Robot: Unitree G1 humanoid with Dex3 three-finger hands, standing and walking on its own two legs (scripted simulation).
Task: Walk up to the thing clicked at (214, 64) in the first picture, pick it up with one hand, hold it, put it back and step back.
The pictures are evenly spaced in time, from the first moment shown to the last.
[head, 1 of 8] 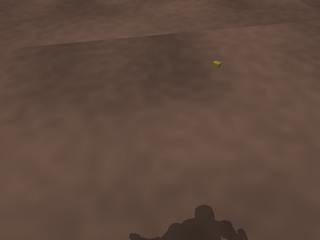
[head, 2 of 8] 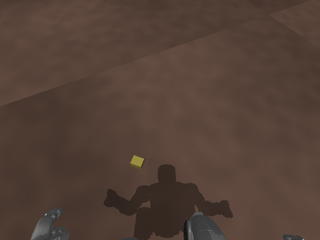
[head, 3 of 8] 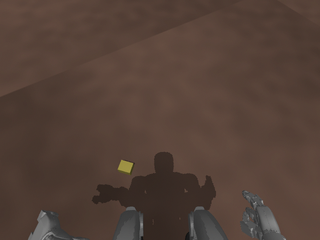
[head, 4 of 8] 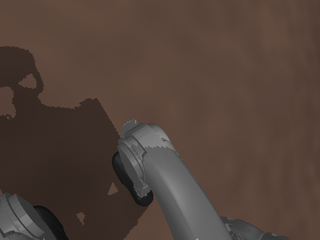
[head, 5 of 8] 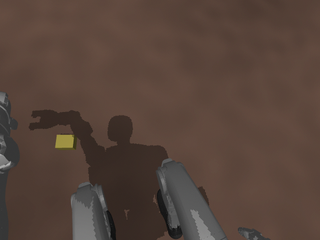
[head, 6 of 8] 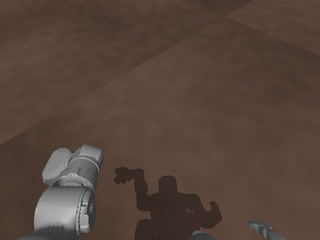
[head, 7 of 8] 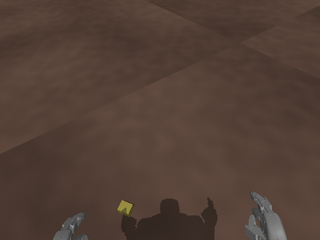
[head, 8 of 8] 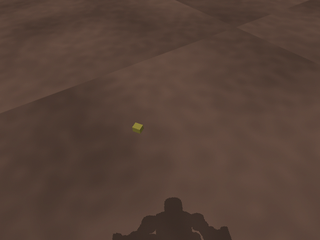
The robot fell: no
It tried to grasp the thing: yes
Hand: left
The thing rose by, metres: 0.68
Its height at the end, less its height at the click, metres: +0.00
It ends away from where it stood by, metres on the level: 0.02
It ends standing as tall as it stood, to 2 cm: yes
